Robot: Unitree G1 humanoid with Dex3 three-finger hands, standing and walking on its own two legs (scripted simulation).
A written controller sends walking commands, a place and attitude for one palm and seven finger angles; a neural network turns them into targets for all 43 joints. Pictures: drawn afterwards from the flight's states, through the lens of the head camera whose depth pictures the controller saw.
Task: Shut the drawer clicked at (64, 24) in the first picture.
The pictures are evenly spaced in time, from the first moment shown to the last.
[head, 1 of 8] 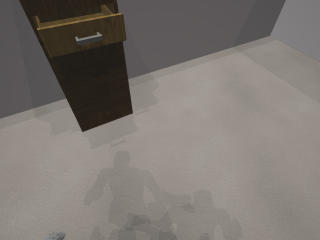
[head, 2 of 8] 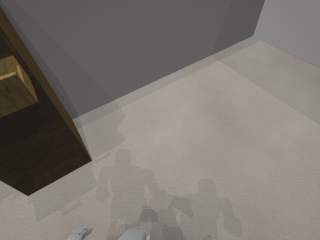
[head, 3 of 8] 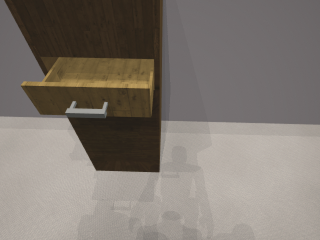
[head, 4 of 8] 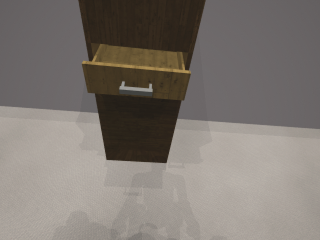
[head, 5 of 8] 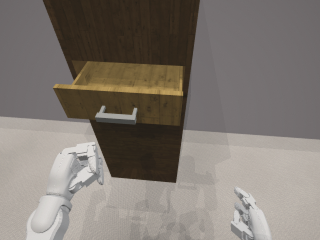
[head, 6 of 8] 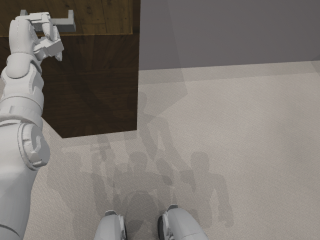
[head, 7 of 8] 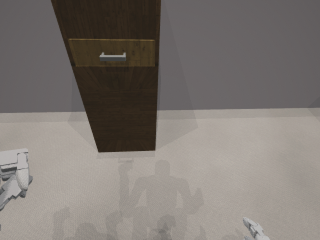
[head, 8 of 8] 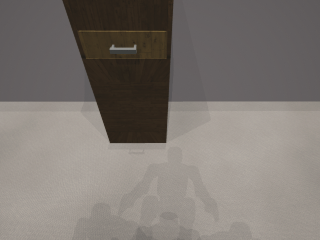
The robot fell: no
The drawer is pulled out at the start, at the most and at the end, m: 0.15 0.15 0.00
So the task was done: yes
